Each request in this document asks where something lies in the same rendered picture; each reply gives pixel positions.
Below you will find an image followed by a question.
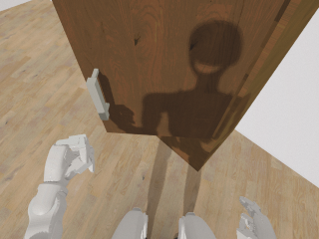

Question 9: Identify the handle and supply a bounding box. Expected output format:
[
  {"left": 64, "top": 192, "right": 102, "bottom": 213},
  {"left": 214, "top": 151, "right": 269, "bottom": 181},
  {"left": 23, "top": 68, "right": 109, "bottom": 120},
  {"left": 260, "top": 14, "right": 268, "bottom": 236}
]
[{"left": 86, "top": 68, "right": 110, "bottom": 120}]

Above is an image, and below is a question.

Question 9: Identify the cupboard door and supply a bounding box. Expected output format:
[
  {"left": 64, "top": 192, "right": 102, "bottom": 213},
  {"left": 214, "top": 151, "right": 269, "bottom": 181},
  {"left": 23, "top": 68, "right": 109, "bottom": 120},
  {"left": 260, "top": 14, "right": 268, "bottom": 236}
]
[{"left": 52, "top": 0, "right": 285, "bottom": 139}]

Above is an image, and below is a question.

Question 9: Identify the robot thigh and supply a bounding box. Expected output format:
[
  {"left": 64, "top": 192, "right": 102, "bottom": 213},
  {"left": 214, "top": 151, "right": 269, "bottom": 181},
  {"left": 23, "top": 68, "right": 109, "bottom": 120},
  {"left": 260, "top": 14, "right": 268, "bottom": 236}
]
[
  {"left": 178, "top": 215, "right": 216, "bottom": 239},
  {"left": 112, "top": 210, "right": 149, "bottom": 239}
]

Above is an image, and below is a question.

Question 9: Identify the robot left forearm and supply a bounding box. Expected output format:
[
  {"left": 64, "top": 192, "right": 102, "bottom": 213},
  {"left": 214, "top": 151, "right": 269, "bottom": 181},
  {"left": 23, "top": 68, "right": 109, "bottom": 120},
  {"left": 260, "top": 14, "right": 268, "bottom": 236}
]
[{"left": 23, "top": 182, "right": 69, "bottom": 239}]

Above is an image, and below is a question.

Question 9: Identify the right robot hand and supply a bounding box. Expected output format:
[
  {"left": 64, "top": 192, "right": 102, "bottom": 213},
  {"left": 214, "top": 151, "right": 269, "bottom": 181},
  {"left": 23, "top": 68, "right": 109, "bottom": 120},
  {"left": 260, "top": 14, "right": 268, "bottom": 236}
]
[{"left": 236, "top": 196, "right": 277, "bottom": 239}]

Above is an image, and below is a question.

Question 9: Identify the left robot hand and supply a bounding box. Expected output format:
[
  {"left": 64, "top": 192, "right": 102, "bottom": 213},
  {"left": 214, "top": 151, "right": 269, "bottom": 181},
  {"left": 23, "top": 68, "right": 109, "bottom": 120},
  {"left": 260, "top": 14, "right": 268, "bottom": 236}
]
[{"left": 43, "top": 134, "right": 95, "bottom": 187}]

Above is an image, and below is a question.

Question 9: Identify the robot left thigh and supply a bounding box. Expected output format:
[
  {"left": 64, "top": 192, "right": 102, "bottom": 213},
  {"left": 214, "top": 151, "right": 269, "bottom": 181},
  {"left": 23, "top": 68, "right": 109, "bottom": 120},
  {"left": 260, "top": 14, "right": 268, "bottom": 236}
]
[{"left": 112, "top": 210, "right": 149, "bottom": 239}]

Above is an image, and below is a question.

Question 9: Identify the robot right thigh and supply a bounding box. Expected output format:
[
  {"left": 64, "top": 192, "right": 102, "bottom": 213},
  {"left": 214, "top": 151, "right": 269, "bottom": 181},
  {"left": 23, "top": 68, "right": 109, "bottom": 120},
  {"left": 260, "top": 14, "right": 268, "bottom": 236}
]
[{"left": 178, "top": 215, "right": 216, "bottom": 239}]

